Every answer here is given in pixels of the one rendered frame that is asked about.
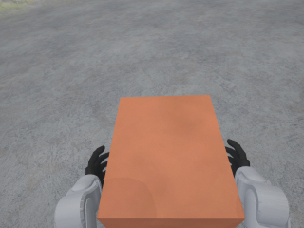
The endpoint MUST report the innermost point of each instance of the robot right forearm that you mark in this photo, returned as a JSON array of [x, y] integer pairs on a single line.
[[265, 205]]

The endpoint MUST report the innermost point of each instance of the robot right hand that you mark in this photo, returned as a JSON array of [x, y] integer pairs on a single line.
[[239, 156]]

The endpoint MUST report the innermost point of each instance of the carton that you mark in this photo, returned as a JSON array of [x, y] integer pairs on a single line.
[[168, 167]]

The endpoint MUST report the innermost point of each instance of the robot left forearm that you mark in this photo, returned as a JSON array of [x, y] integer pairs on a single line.
[[77, 209]]

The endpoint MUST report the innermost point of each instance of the robot left hand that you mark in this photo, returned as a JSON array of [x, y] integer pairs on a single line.
[[95, 165]]

